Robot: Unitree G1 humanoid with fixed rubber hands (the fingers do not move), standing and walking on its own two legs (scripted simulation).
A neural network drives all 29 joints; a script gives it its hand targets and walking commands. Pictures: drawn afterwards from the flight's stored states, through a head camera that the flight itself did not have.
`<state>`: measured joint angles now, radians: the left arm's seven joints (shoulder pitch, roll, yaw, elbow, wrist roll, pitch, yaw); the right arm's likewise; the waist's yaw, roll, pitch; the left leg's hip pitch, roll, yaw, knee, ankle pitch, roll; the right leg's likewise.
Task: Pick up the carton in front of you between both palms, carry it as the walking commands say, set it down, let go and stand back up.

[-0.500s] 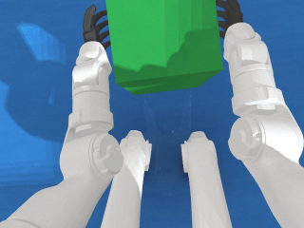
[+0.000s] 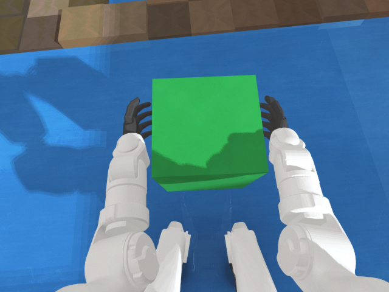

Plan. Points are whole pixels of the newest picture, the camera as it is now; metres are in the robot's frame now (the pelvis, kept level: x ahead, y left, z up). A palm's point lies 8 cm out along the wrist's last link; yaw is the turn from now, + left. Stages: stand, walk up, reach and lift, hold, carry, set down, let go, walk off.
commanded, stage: reach and lift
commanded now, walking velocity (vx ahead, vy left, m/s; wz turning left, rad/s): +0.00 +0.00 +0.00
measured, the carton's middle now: (204, 142) +0.44 +0.01 -0.12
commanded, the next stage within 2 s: hold in 1.80 s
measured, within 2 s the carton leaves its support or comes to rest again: neither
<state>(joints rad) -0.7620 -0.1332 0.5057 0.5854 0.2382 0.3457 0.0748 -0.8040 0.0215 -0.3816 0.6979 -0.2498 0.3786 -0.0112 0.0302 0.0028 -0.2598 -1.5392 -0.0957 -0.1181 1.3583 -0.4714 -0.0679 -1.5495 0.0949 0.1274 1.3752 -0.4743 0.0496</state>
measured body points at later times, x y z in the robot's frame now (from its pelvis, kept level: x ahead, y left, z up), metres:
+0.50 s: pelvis +0.04 +0.00 +0.12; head +0.10 +0.00 +0.57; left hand +0.39 +0.16 +0.11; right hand +0.39 -0.15 +0.09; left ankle +0.07 +0.14 -0.58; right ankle +0.07 -0.13 -0.58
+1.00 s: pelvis +0.04 +0.01 +0.16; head +0.02 +0.00 +0.61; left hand +0.36 +0.16 +0.18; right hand +0.35 -0.14 +0.17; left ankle +0.07 +0.14 -0.58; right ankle +0.07 -0.13 -0.58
